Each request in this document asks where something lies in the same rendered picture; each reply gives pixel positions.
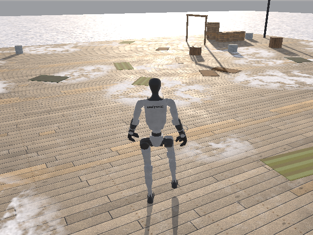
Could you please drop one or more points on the robot left upper arm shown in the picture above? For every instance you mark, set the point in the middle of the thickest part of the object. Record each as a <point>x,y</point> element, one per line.
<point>137,111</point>

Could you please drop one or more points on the robot right forearm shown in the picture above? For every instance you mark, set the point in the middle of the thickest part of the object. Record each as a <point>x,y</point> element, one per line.
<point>180,129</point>

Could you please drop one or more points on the robot right upper arm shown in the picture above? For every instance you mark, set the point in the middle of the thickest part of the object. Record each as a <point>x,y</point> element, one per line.
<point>173,111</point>

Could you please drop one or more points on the robot right hand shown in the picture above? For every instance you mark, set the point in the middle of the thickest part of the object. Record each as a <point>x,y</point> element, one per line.
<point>182,139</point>

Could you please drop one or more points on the robot right thigh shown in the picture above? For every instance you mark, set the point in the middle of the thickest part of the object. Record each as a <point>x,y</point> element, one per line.
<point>168,142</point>

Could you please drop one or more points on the robot left hand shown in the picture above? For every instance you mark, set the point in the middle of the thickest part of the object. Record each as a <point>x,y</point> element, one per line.
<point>130,136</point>

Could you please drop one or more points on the robot left forearm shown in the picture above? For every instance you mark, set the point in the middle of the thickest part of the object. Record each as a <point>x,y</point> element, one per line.
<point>132,128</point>

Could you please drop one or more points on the robot head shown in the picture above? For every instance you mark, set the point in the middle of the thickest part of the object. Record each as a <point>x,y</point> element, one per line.
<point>155,84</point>

